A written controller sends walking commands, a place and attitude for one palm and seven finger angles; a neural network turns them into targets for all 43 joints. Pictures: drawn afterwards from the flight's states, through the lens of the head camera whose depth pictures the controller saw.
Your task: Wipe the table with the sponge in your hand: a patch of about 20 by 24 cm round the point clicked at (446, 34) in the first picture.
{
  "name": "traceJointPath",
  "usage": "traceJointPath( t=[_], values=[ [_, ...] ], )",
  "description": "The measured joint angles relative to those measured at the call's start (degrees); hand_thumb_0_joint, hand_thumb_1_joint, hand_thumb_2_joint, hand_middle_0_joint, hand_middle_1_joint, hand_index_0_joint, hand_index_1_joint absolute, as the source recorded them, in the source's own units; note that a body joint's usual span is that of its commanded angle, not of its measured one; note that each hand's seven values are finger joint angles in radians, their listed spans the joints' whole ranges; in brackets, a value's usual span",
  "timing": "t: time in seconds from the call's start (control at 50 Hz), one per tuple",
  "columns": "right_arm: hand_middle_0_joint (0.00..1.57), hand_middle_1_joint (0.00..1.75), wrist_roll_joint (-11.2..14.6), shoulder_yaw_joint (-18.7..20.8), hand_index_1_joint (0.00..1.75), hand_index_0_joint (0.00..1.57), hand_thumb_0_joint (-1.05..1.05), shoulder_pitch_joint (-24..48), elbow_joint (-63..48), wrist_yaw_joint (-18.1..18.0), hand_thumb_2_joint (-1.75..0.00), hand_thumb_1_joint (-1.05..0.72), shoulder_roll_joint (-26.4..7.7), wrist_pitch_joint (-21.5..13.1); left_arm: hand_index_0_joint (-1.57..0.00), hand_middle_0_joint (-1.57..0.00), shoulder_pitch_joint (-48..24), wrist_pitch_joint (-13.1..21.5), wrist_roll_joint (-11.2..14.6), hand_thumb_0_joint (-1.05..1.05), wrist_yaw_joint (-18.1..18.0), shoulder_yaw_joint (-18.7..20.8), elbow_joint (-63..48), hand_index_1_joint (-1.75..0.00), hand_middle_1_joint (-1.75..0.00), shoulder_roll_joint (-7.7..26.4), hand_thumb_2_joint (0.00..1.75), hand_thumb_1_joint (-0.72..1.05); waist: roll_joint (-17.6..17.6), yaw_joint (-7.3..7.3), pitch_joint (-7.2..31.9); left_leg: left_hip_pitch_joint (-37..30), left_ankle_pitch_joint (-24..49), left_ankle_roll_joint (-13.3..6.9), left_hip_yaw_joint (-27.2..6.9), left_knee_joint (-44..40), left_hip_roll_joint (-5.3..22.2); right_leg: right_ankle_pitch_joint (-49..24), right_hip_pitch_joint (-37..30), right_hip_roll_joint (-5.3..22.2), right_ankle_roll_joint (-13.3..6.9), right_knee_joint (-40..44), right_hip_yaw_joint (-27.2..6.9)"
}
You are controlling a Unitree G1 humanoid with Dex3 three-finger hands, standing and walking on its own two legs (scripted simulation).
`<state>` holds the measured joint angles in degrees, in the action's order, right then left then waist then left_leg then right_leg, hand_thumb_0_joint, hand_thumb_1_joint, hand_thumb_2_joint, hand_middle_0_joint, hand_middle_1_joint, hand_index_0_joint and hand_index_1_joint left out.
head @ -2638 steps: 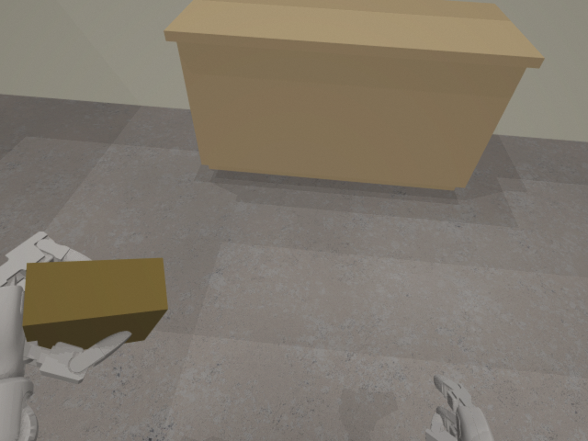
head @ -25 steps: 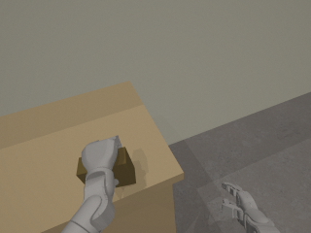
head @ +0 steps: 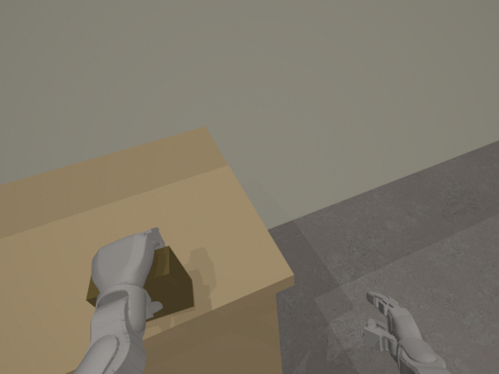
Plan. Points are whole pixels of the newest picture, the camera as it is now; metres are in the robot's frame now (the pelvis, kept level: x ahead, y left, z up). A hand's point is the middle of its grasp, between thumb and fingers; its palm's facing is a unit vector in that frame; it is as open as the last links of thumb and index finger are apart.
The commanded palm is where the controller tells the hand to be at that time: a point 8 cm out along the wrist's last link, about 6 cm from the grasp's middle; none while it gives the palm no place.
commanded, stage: slide back across to the middle lane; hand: left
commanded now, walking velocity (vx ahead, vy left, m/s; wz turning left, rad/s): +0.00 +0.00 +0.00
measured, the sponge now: (149, 293) +0.24 +0.21 +0.02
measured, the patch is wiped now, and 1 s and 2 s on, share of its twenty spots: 0.95 0.95 0.95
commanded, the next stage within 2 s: wipe forward along the middle lane in 0.04 s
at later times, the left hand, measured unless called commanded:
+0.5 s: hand (127, 267) +0.26 +0.25 +0.06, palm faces +0.01 -0.09 -1.00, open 9.7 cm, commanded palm +0.24 +0.25 +0.10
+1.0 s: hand (127, 245) +0.31 +0.27 +0.06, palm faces -0.03 -0.07 -1.00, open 9.7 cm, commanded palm +0.29 +0.28 +0.09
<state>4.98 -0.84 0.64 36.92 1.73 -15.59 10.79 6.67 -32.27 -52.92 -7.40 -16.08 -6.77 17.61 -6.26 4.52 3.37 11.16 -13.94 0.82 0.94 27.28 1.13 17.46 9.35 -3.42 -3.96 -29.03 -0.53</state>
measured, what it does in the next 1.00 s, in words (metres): stands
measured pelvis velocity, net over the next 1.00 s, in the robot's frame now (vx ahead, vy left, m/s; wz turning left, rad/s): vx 0.00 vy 0.00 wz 0.04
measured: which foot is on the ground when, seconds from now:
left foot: down 0.00-1.00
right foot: down 0.00-1.00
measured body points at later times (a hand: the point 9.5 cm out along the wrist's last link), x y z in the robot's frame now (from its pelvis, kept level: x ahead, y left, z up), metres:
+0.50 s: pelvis +0.00 +0.00 +0.00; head -0.02 -0.05 +0.45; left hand +0.26 +0.25 +0.11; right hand +0.24 -0.20 -0.09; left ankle +0.01 +0.14 -0.74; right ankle -0.02 -0.08 -0.74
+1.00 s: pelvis +0.00 +0.00 +0.00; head +0.00 -0.04 +0.45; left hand +0.31 +0.27 +0.11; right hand +0.20 -0.23 -0.11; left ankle +0.01 +0.14 -0.74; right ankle -0.02 -0.08 -0.74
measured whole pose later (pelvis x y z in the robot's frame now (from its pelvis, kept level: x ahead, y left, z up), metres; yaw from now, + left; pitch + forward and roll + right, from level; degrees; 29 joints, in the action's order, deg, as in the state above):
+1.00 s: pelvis +0.00 +0.00 +0.00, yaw +2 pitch +3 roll +0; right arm 5.3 -0.6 -5.2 39.1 -2.0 -16.7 9.2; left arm -14.3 -25.6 -54.6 -5.9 -9.2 20.7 20.5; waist -5.4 3.1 4.7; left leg 18.4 -14.1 0.4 -1.3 29.9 0.6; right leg 17.6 15.1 -3.0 -3.7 -30.0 1.6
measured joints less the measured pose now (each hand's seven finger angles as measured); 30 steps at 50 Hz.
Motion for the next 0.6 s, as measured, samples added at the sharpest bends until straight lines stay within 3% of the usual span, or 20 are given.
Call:
traceJointPath(
  t=[0.22, 0.36, 0.6],
  values=[
    [0.19, 0.30, -0.1, -0.3, 0.30, 0.20, 0.01, -0.5, 0.0, -0.3, -0.89, -0.90, 0.5, -1.0, -0.78, -0.71, 2.3, 1.1, -0.4, 0.00, -0.3, 2.0, -0.7, -1.35, -1.44, 1.0, 1.07, -0.49, 0.1, 0.32, -0.1, 0.0, -0.2, 0.0, -0.1, 0.2, 0.0, 0.0, -0.1, 0.0, 0.1, 0.1, 0.0],
    [0.19, 0.30, -0.1, -0.5, 0.30, 0.20, 0.01, -0.1, 1.1, -1.4, -0.89, -0.90, 0.0, -1.8, -0.79, -0.72, -3.8, 0.0, -2.6, -0.01, 0.6, 0.9, 6.3, -1.35, -1.43, 0.9, 1.07, -0.49, 0.0, 0.68, -0.2, 1.4, 0.3, -0.2, -0.9, 0.4, -0.5, 0.0, 0.9, 0.4, 0.2, -0.2, 0.8],
    [0.20, 0.30, 0.0, -0.9, 0.30, 0.20, 0.01, -1.9, 1.4, -2.7, -0.89, -0.90, -0.1, -2.1, -0.80, -0.73, -12.0, 2.1, -2.2, -0.01, 1.6, 4.1, 16.4, -1.34, -1.42, 1.4, 1.07, -0.50, 0.6, -0.02, 0.9, 3.9, 0.1, -0.2, -1.7, 1.3, -0.5, 0.1, 3.1, 0.4, 0.1, -0.7, 1.6]
  ],
)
